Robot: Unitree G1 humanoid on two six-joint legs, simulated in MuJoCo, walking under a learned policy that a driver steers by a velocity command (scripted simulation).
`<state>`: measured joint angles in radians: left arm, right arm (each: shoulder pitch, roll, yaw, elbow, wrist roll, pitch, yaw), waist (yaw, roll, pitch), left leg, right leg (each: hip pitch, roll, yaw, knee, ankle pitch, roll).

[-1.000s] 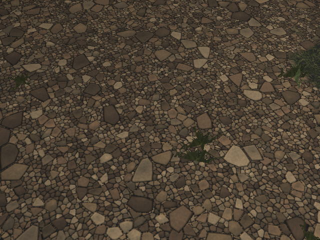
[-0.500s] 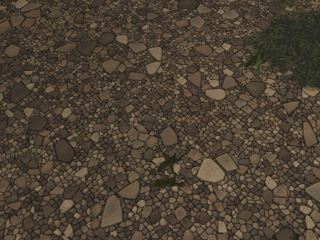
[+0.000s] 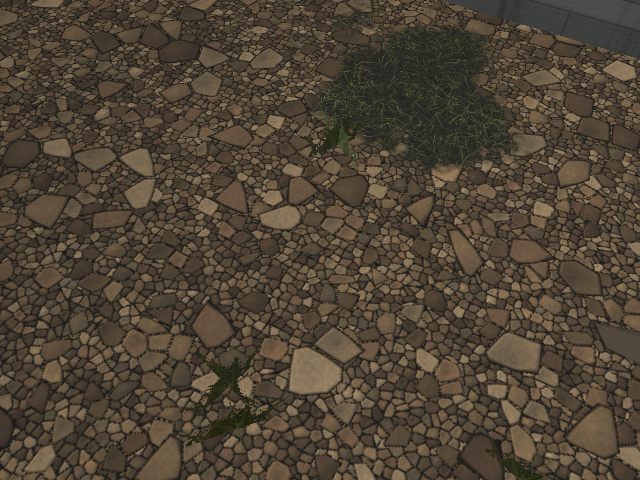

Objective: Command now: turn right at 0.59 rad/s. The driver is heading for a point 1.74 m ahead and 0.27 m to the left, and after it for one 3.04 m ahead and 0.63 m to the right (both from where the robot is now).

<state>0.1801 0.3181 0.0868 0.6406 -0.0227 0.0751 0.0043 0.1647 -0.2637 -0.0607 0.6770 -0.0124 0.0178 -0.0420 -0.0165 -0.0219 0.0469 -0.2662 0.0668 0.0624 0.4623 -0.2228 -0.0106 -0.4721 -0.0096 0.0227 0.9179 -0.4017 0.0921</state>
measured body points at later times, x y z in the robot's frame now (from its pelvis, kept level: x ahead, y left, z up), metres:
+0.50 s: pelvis +0.00 -0.03 +0.00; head +0.02 -0.03 +0.44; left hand +0.16 +0.23 -0.11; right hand +0.11 -0.32 -0.12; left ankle -0.03 +0.09 -0.71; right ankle +0.00 -0.13 -0.74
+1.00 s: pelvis -0.01 +0.00 +0.00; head +0.02 +0.03 +0.45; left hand +0.05 +0.32 -0.11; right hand +0.23 -0.23 -0.08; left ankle -0.04 +0.08 -0.74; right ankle +0.07 -0.15 -0.70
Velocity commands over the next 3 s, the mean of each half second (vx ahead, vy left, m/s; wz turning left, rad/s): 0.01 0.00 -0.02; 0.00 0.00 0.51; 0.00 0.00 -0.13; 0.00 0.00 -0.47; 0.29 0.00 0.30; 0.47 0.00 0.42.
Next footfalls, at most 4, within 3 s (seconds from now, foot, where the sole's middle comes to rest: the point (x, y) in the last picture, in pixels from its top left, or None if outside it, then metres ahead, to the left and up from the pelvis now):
0.10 right None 0.04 -0.14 -0.78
0.60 left None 0.00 0.09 -0.78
1.10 right None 0.10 -0.12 -0.78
1.76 right None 0.08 -0.17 -0.78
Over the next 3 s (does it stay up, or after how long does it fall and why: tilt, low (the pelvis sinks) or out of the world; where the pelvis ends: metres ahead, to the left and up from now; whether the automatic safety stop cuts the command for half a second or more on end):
stays up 0.41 0.00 0.00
